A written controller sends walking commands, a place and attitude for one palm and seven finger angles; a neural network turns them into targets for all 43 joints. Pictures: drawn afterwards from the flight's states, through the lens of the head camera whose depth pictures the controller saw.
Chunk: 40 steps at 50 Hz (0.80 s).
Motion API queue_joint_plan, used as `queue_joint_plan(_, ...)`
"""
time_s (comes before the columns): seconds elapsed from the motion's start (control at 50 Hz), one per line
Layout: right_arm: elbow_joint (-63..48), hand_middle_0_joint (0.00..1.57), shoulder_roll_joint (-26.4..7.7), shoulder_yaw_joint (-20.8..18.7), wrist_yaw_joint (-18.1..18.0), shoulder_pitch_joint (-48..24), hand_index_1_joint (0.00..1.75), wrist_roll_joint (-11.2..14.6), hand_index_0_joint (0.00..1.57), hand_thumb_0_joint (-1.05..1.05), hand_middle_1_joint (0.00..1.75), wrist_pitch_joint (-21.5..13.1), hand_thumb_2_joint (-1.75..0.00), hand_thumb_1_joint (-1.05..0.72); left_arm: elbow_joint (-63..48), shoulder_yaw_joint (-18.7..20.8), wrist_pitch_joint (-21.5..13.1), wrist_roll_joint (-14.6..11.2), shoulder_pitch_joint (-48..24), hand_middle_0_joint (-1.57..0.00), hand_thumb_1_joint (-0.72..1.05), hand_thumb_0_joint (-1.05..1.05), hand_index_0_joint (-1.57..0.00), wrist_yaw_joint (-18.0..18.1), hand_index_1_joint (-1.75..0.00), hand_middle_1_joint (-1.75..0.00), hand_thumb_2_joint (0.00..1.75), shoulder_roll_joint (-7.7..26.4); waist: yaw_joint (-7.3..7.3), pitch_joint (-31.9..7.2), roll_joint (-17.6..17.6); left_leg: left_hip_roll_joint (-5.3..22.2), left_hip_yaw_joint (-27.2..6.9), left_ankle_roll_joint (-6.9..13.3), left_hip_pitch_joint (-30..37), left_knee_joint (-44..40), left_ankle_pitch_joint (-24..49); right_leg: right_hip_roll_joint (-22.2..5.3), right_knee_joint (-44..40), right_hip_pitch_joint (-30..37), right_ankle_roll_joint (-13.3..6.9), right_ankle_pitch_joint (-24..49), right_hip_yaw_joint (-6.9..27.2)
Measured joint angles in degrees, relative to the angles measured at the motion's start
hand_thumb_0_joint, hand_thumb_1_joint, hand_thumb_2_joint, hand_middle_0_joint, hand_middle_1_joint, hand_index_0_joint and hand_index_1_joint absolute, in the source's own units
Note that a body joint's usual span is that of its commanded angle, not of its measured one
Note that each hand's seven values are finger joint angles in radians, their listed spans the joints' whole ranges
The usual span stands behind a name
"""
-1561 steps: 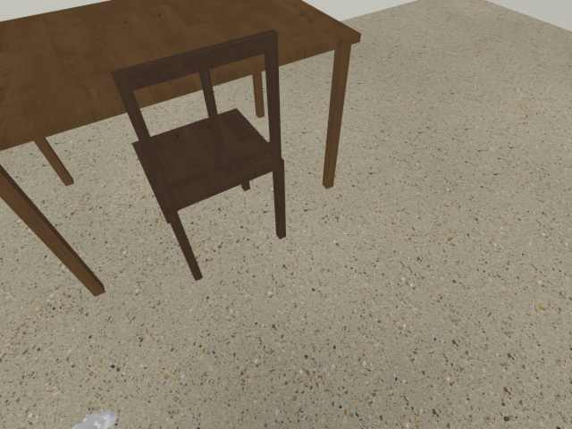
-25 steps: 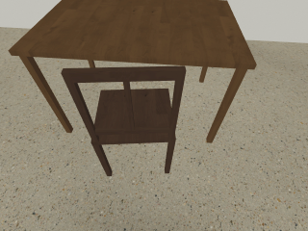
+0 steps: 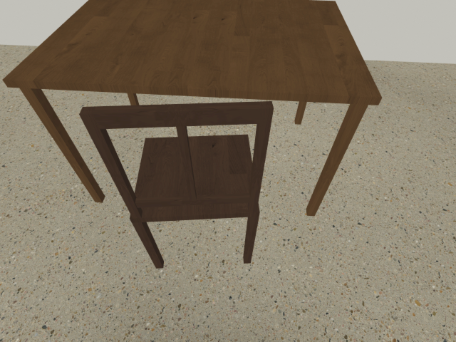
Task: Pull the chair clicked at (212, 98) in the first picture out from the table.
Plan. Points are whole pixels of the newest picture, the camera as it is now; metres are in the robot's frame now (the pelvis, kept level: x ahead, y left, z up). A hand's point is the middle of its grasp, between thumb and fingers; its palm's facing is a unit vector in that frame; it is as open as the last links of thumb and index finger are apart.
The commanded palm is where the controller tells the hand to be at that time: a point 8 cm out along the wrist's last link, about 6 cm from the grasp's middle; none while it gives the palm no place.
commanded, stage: take the last steps up to it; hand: left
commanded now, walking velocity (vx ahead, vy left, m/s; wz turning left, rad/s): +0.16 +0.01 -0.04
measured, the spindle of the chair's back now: (187, 166) +0.54 +0.14 -0.08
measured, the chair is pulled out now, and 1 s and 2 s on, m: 0.16 0.16 0.16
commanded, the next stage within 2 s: come to a stop and stand still in 0.16 s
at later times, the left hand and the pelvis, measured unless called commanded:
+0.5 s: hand (141, 335) +0.16 +0.19 -0.17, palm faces +0.01 -0.97 -0.24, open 7.3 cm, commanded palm none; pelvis +0.09 +0.00 +0.00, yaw +1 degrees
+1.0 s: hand out of the picture +0.15 +0.21 -0.16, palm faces +0.00 -0.96 -0.29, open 7.4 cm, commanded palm none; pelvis +0.08 +0.01 +0.00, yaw +0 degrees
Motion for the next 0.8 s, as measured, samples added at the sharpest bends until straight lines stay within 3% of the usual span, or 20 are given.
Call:
queue_joint_plan(0.08, -0.58, 0.20, 0.27, -0.53, -0.29, -0.39, 0.30, 0.17, 0.20, 0.00, 0.30, 0.52, -0.90, -0.91, -0.88, 0.85, -0.62, 0.13, 1.35, -0.20, 0.91, 0.01, -0.20, 0.56, -0.30, -0.30, 0.90, -0.40, 0.88, 1.06, -0.80, -0.11, -0.94, 0.44, -3.60, 7.39, -3.20, 0.11, 0.44, 1.43, -0.14, -1.42, -0.56)
queue_joint_plan(0.12, -1.67, 0.20, 0.29, -0.73, -0.36, -1.07, 0.30, 0.09, 0.20, 0.00, 0.30, -0.09, -0.90, -0.91, -1.09, 1.11, -0.31, 0.03, 2.66, -0.20, 0.91, 0.01, -0.20, 0.53, -0.30, -0.30, 0.90, -0.43, 1.29, 1.61, -1.82, -0.65, -0.39, 1.27, -3.16, 3.33, 0.76, -0.04, 2.72, 1.05, 0.07, -2.52, 0.37)
queue_joint_plan(0.2, -4.28, 0.20, 0.87, -0.52, -0.74, -0.72, 0.30, -0.67, 0.20, 0.00, 0.30, -2.10, -0.90, -0.91, -0.23, 1.06, 2.24, 0.07, 2.81, -0.20, 0.91, 0.01, -0.20, 0.17, -0.30, -0.30, 0.90, -0.05, 0.58, 1.82, -3.25, -1.22, 2.03, 1.85, -0.61, 2.18, -1.00, -1.28, 22.07, -7.81, -1.08, -6.48, -0.87)
queue_joint_plan(0.24, -4.66, 0.20, 1.43, -0.12, -0.76, 0.47, 0.30, -0.77, 0.20, 0.00, 0.30, -2.36, -0.90, -0.91, -1.00, 1.21, 2.74, 0.10, 1.10, -0.20, 0.91, 0.01, -0.20, -0.25, -0.30, -0.30, 0.90, 0.41, -0.03, 2.05, -2.85, -1.39, 1.30, 1.73, 0.71, -0.50, -0.22, -2.10, 25.64, -11.57, -0.83, -5.89, -2.34)
queue_joint_plan(0.32, -3.43, 0.20, 2.12, 0.66, -0.72, 2.61, 0.30, -0.86, 0.20, 0.00, 0.30, -1.66, -0.90, -0.91, -4.20, 1.46, 2.20, 0.12, -2.81, -0.20, 0.93, 0.02, -0.20, -0.67, -0.30, -0.30, 0.90, 1.52, -0.19, 2.93, -0.80, -0.80, -0.66, 1.18, 2.94, -3.83, 0.78, -3.10, 16.31, -13.51, -0.52, -1.91, -4.21)
queue_joint_plan(0.38, -2.46, 0.20, 2.72, 1.03, -0.77, 3.96, 0.30, -0.41, 0.20, 0.00, 0.30, -0.59, -0.90, -0.91, -6.28, 1.63, 0.90, -0.26, -4.60, -0.20, 0.93, 0.02, -0.20, -0.62, -0.30, -0.30, 0.90, 3.14, -0.26, 3.13, -0.74, -0.86, -1.48, 0.19, 3.23, -1.21, -1.84, -3.16, 4.20, -10.66, -0.64, 10.68, -3.35)
queue_joint_plan(0.44, -1.66, 0.20, 2.03, 0.46, -0.64, 3.13, 0.30, 0.42, 0.21, 0.00, 0.30, 0.89, -0.90, -0.91, -5.73, 1.30, 0.23, -0.63, -6.31, -0.20, 0.93, 0.02, -0.20, 0.08, -0.30, -0.30, 0.90, 3.24, -1.05, 2.68, 0.59, -0.13, -2.26, -0.54, 3.36, 0.22, -3.24, -2.53, 4.47, -9.65, 0.99, 5.89, -3.66)
queue_joint_plan(0.5, -2.51, 0.20, 1.39, -0.30, -0.80, 1.22, 0.30, 0.70, 0.21, 0.00, 0.30, 1.27, -0.90, -0.91, -5.64, 0.96, 0.57, -0.75, -7.96, -0.20, 0.92, 0.01, -0.20, 0.73, -0.30, -0.30, 0.90, 2.93, -1.74, 2.43, 0.74, -0.01, -1.98, -0.84, 3.64, -1.27, -2.50, -2.33, 3.50, -9.65, 1.47, 5.76, -3.50)
queue_joint_plan(0.58, -5.43, 0.20, 0.31, -1.51, -0.79, -1.70, 0.30, 0.80, 0.20, 0.00, 0.30, 1.61, -0.90, -0.91, -7.01, 1.03, 1.22, -0.49, -10.36, -0.20, 0.92, 0.01, -0.20, 1.02, -0.30, -0.30, 0.90, 2.49, -1.56, 3.69, -0.40, -0.68, -0.67, -1.47, 0.67, 3.30, 3.17, -3.21, 3.22, -10.10, -0.25, 9.53, -2.80)
queue_joint_plan(0.62, -7.09, 0.20, -0.47, -1.94, -0.52, -2.66, 0.30, 0.82, 0.20, 0.00, 0.30, 2.23, -0.90, -0.91, -8.04, 1.01, 1.42, -0.10, -11.05, -0.20, 0.91, 0.01, -0.20, 1.11, -0.30, -0.30, 0.90, 2.53, -1.36, 3.58, -1.51, -1.80, -0.94, -1.63, -2.41, 7.50, -0.75, -4.34, 0.79, -9.14, -0.50, 8.79, -2.56)
queue_joint_plan(0.66, -8.43, 0.20, -1.48, -2.28, -0.25, -4.16, 0.30, 0.74, 0.20, 0.00, 0.30, 2.65, -0.90, -0.91, -8.90, 1.24, 1.69, 0.25, -11.68, -0.20, 0.91, 0.01, -0.20, 1.18, -0.30, -0.30, 0.90, 2.58, -0.73, 3.82, -2.13, -2.32, -1.94, -1.43, -4.65, 7.43, -3.61, -4.83, -0.82, -9.08, 1.37, 7.73, -1.99)
queue_joint_plan(0.68, -9.05, 0.20, -1.99, -2.39, -0.13, -5.01, 0.30, 0.65, 0.20, 0.00, 0.30, 2.51, -0.90, -0.91, -9.14, 1.34, 1.83, 0.23, -11.87, -0.20, 0.91, 0.01, -0.20, 1.14, -0.30, -0.30, 0.90, 2.66, -0.67, 4.22, -2.14, -2.09, -2.26, -1.41, -4.54, 3.88, -0.73, -4.73, -0.44, -9.47, 2.21, 7.93, -1.71)
queue_joint_plan(0.7, -9.81, 0.20, -2.66, -2.42, 0.01, -5.38, 0.30, 0.50, 0.20, 0.00, 0.30, 2.12, -0.90, -0.91, -9.37, 1.34, 2.05, 0.10, -11.74, -0.20, 0.91, 0.01, -0.20, 1.04, -0.30, -0.30, 0.90, 2.68, -0.75, 4.21, -1.55, -1.24, -2.80, -1.00, -4.07, -0.38, 4.02, -4.19, 0.45, -10.07, 2.71, 7.89, -1.81)
queue_joint_plan(0.8, -10.32, 0.20, -2.52, -1.58, -0.21, -6.45, 0.30, -0.69, 0.20, 0.00, 0.30, 1.12, -0.90, -0.91, -8.73, 1.38, 3.78, -0.04, -10.95, -0.20, 0.91, 0.01, -0.20, 0.77, -0.30, -0.30, 0.90, 4.23, -0.13, 4.08, -2.57, -1.31, -2.17, 0.34, -3.30, -0.52, 2.31, -2.72, 12.74, -12.94, 1.69, -2.72, 0.03)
